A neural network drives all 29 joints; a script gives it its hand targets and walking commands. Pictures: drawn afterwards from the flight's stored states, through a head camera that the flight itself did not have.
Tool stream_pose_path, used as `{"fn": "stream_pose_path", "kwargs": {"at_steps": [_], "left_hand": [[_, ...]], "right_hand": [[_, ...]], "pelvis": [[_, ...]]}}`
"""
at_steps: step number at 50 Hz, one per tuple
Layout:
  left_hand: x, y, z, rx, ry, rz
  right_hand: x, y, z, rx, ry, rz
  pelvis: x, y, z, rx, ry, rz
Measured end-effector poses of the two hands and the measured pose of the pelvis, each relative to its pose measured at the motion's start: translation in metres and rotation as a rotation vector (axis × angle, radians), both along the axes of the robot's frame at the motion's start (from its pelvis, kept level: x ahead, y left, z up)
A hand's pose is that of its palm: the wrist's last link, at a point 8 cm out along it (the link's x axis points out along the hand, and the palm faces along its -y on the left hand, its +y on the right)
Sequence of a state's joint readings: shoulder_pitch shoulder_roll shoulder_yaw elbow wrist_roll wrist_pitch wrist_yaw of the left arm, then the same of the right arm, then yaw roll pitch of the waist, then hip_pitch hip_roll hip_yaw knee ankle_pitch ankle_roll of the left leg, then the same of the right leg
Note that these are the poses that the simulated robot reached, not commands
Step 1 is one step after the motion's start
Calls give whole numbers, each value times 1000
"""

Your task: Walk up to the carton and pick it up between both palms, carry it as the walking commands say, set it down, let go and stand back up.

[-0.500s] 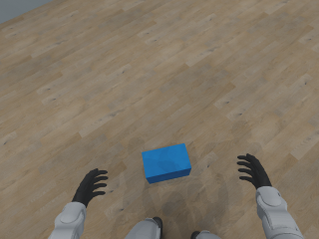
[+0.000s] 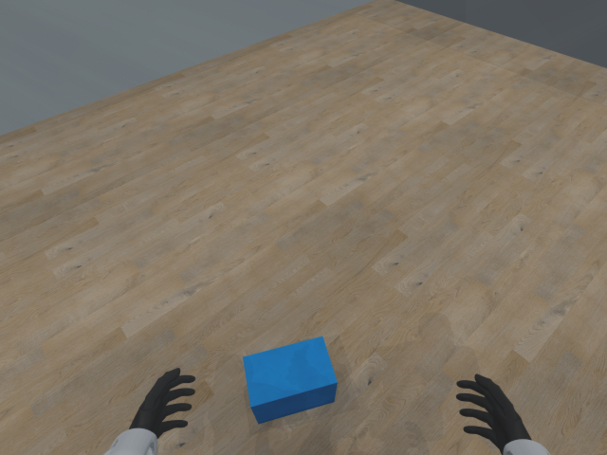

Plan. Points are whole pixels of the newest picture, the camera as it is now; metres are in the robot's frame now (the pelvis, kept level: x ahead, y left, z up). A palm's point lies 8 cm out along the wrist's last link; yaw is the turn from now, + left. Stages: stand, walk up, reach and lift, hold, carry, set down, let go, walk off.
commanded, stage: let go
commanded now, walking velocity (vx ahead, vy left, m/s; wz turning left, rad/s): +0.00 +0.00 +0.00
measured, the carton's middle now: (290, 380) +0.43 +0.08 -0.68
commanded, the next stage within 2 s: stand in 0.18 s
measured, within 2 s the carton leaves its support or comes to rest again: neither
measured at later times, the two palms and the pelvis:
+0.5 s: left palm out of the picture +0.11 +0.30 -0.11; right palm out of the picture +0.13 -0.23 -0.11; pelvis +0.04 +0.02 -0.01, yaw +4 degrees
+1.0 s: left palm out of the picture +0.05 +0.31 -0.14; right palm out of the picture +0.15 -0.21 -0.13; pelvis +0.05 +0.03 -0.02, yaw +8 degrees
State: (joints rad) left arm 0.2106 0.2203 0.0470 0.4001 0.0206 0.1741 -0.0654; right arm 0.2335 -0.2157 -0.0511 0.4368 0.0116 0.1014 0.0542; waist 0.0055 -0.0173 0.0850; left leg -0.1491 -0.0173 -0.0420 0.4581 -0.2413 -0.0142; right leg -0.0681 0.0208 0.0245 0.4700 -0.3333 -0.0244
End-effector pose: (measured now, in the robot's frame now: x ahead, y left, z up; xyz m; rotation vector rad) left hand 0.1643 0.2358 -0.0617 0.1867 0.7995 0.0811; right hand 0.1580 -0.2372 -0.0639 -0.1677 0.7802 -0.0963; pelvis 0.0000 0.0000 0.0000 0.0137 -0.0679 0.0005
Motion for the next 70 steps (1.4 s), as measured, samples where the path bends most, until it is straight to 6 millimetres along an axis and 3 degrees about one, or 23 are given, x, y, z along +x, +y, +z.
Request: {"fn": "stream_pose_path", "kwargs": {"at_steps": [10, 19, 27, 34, 41, 56, 70], "left_hand": [[-13, 13, -4, 36, 25, 28], [-45, 50, -39, 101, 75, 91], [-60, 65, -54, 112, 160, 162], [-71, 67, -64, 103, 219, 204], [-90, 68, -73, 93, 289, 236], [-135, 67, -80, 80, 415, 285], [-181, 47, -86, 38, 534, 322]], "right_hand": [[1, 20, -6, 4, -15, 0], [-36, -2, -32, -129, 183, 18], [-18, 7, -45, -129, 218, 39], [1, 22, -53, -117, 216, 61], [3, 28, -58, -123, 240, 68], [-21, 25, -62, -142, 330, 65], [-48, 21, -67, -139, 415, 61]], "pelvis": [[-1, 10, -3, -9, -4, 7], [20, 17, -7, -3, 116, 51], [40, 24, -13, -9, 143, 81], [49, 29, -18, -17, 145, 100], [51, 32, -20, -24, 139, 115], [44, 32, -17, -32, 112, 146], [34, 26, -12, -31, 82, 165]]}}
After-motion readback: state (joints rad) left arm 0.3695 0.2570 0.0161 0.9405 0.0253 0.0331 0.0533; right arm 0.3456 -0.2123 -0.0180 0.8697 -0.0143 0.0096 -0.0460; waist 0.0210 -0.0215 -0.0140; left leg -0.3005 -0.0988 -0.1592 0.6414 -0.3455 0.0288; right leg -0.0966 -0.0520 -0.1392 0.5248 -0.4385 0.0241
